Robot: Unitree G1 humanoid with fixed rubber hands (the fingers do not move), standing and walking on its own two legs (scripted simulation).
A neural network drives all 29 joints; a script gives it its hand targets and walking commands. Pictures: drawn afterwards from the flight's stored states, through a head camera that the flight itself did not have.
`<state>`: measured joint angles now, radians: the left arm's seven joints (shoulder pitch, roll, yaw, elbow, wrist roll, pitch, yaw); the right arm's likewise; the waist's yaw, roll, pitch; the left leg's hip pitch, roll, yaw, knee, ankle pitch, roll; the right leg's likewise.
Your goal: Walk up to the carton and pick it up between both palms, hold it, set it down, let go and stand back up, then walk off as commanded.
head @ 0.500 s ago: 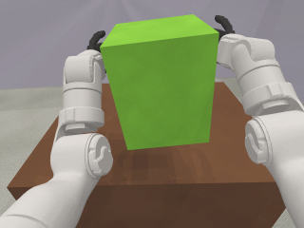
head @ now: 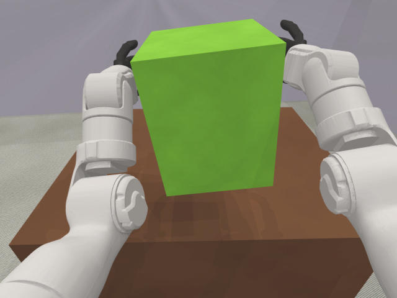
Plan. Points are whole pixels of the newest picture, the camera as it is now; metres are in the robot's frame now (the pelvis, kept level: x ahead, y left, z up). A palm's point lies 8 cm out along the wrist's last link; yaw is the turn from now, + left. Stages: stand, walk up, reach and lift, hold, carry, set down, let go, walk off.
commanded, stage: hold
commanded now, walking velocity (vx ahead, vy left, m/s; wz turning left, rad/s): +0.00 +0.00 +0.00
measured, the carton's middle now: (210, 106) +0.38 -0.01 +0.28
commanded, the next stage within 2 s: set down in 0.56 s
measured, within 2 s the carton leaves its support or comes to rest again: neither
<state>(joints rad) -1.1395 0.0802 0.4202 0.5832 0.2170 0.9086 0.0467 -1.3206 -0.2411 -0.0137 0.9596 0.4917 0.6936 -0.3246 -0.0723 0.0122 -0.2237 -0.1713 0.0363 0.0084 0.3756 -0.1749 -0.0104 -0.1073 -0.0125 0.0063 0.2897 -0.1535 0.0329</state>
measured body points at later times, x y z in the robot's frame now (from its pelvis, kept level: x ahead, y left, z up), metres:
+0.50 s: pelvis +0.00 +0.00 +0.00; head -0.10 +0.01 +0.44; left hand +0.39 +0.14 +0.34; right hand +0.38 -0.15 +0.37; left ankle +0.02 +0.12 -0.75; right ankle +0.00 -0.14 -0.75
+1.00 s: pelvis +0.02 +0.00 +0.00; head -0.08 +0.04 +0.44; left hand +0.41 +0.19 +0.36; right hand +0.40 -0.10 +0.41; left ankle +0.02 +0.12 -0.75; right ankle +0.00 -0.14 -0.75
